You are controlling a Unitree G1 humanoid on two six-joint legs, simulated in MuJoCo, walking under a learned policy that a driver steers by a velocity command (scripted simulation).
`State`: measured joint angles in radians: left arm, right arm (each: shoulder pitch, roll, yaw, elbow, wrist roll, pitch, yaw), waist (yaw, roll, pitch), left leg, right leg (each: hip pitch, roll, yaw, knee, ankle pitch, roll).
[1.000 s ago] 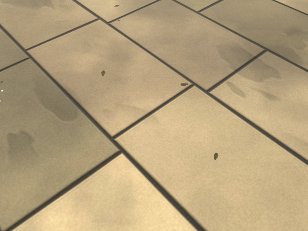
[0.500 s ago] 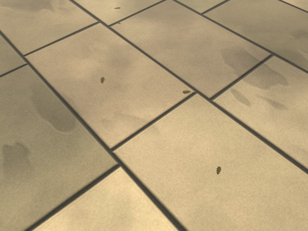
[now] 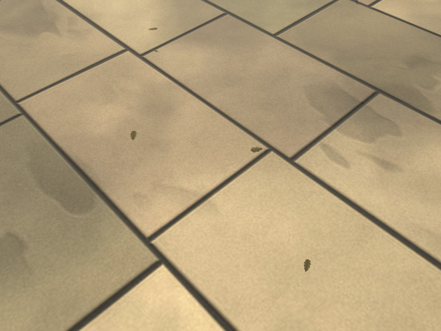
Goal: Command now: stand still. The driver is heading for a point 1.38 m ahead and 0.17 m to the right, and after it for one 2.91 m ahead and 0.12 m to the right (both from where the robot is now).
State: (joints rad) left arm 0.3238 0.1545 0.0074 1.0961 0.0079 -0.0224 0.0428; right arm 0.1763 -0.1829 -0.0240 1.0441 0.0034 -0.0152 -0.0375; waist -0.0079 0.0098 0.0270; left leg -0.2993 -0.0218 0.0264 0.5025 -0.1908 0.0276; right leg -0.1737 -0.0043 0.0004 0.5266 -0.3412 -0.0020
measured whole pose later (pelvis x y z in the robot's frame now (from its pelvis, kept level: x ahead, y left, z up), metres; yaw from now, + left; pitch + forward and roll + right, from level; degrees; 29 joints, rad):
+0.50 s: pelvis +0.13 +0.05 +0.01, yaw +1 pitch +0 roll +0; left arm 0.30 0.23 0.05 1.01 -0.04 -0.10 0.01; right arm 0.29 -0.21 -0.04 1.06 0.01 -0.12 0.02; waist -0.02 -0.03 0.00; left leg -0.18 -0.03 0.07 0.44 -0.25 0.06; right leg -0.45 -0.05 0.01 1.19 -0.29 -0.08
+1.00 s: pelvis +0.33 +0.01 -0.01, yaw -11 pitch +2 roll +0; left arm 0.11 0.26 0.06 0.81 0.00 -0.04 -0.02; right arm 0.16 -0.27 -0.03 0.89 0.00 -0.06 -0.03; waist 0.01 0.01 0.07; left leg -0.51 0.01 -0.05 1.28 -0.44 -0.01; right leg -0.45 0.10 -0.01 0.47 -0.05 -0.10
